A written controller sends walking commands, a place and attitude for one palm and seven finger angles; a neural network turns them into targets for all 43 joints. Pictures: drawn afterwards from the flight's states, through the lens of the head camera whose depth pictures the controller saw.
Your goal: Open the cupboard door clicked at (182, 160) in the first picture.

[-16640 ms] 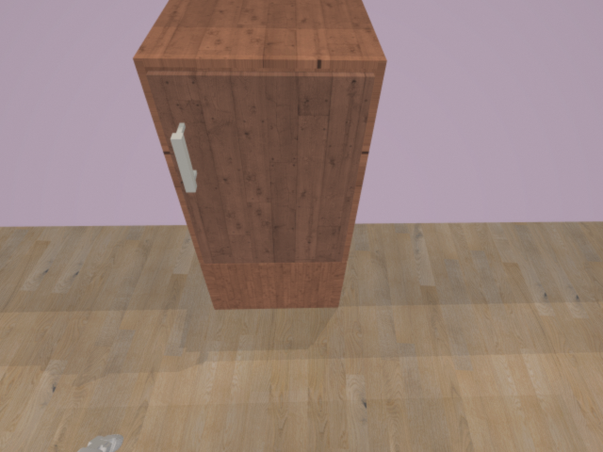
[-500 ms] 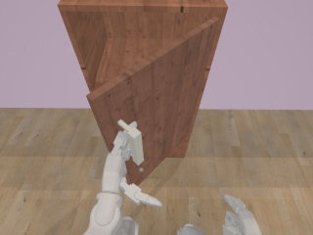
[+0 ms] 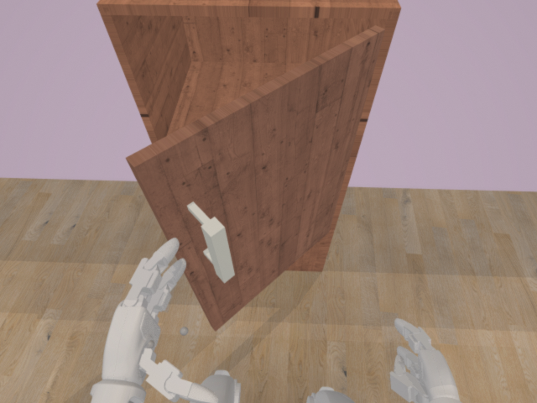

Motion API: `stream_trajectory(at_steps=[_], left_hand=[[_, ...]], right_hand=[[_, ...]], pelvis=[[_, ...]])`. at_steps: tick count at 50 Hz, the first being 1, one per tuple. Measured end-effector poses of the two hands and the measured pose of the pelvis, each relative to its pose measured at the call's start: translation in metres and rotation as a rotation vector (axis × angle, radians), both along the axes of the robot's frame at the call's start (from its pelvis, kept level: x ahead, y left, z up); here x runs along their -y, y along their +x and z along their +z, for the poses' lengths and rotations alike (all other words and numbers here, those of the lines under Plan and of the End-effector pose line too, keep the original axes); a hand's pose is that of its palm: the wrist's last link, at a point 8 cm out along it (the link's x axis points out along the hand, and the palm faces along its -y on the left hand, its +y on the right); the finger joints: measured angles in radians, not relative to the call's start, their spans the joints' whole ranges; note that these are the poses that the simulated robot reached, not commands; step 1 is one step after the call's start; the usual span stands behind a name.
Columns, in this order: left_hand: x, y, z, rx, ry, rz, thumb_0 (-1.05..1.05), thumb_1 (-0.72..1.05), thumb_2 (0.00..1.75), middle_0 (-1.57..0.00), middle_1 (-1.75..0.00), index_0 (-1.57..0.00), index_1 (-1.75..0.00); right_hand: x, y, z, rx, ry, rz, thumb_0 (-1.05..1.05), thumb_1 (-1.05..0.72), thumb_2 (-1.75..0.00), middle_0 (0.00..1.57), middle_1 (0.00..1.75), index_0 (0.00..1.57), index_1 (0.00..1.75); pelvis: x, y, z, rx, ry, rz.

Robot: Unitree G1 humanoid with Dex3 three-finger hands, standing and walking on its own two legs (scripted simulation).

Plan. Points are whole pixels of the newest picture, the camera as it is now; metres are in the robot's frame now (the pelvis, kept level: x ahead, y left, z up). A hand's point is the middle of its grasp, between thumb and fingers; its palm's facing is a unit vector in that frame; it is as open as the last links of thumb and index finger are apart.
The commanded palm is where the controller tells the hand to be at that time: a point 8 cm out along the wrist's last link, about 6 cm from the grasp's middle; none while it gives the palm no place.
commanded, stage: slide the hand sideways off the handle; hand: left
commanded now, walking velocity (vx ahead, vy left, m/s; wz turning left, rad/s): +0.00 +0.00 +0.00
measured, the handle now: (211, 244) +0.33 +0.11 +0.06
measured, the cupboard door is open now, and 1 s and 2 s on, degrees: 44 44 44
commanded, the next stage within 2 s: draw the hand back to the body in 0.24 s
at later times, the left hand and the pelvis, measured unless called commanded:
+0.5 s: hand (145, 342) +0.19 +0.16 +0.08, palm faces -0.03 -1.00 -0.04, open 16.3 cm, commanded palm +0.16 +0.22 +0.09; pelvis -0.01 +0.01 +0.00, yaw +0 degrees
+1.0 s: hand (60, 314) +0.20 +0.22 +0.15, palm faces +0.17 -0.94 -0.29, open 15.3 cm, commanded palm +0.16 +0.27 +0.17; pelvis +0.01 +0.03 +0.05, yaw +0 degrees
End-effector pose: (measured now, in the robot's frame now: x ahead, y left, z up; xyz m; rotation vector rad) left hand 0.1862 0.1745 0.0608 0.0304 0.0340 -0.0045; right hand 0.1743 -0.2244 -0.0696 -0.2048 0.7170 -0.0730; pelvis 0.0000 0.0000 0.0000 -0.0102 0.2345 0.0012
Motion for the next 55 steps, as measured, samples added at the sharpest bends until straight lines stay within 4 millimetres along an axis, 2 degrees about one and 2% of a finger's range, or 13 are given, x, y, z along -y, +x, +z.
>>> stream_trajectory(at_steps=[14, 21, 30, 38, 42, 47, 55], left_hand=[[-0.029, -0.017, 0.0, -0.014, -0.001, 0.007, -0.01, -0.5, 0.3, -0.16, -0.3, -0.15, -0.3], [-0.031, -0.02, 0.002, 0.009, -0.02, -0.017, -0.01, -0.5, 0.3, -0.15, -0.3, -0.15, -0.3], [-0.051, -0.02, 0.046, 0.062, 0.032, 0.009, -0.01, -0.5, 0.3, -0.15, -0.3, -0.15, -0.3], [-0.064, -0.025, 0.055, 0.011, 0.027, 0.011, -0.01, -0.5, 0.3, -0.15, -0.3, -0.15, -0.3], [-0.071, -0.023, 0.071, 0.054, 0.044, 0.007, -0.01, -0.48, 0.31, -0.15, -0.3, -0.15, -0.3], [-0.087, -0.02, 0.093, 0.032, 0.204, 0.111, -0.01, -0.4, 0.35, -0.16, -0.3, -0.15, -0.3], [-0.106, -0.021, 0.112, -0.051, 0.329, 0.258, -0.01, -0.16, 0.45, -0.17, -0.3, -0.16, -0.3]], right_hand=[[0.0, 0.001, -0.007, 0.003, -0.008, -0.036, 0.02, -0.9, -0.89, 0.2, 0.3, 0.21, 0.3], [-0.008, -0.002, -0.006, 0.027, -0.017, -0.028, 0.02, -0.9, -0.89, 0.2, 0.3, 0.21, 0.3], [-0.026, -0.008, 0.014, 0.057, 0.026, -0.051, 0.02, -0.9, -0.89, 0.2, 0.3, 0.21, 0.3], [-0.03, -0.007, 0.036, 0.099, 0.006, -0.029, 0.02, -0.9, -0.89, 0.2, 0.3, 0.21, 0.3], [-0.029, -0.004, 0.044, 0.119, -0.005, -0.023, 0.02, -0.9, -0.89, 0.2, 0.3, 0.21, 0.3], [-0.031, 0.001, 0.053, 0.114, -0.016, -0.038, 0.02, -0.9, -0.89, 0.2, 0.3, 0.21, 0.3], [-0.039, 0.008, 0.063, 0.089, -0.015, -0.028, 0.02, -0.9, -0.89, 0.2, 0.3, 0.21, 0.3]], pelvis=[[-0.002, 0.001, -0.006, -0.013, -0.007, 0.004], [-0.01, -0.005, -0.009, -0.008, -0.02, 0.006], [-0.019, -0.004, 0.008, 0.046, -0.027, 0.004], [-0.024, -0.002, 0.022, 0.086, -0.03, 0.009], [-0.025, 0.001, 0.026, 0.103, -0.033, 0.011], [-0.025, 0.006, 0.037, 0.131, -0.027, 0.004], [-0.03, 0.016, 0.057, 0.181, -0.015, -0.003]])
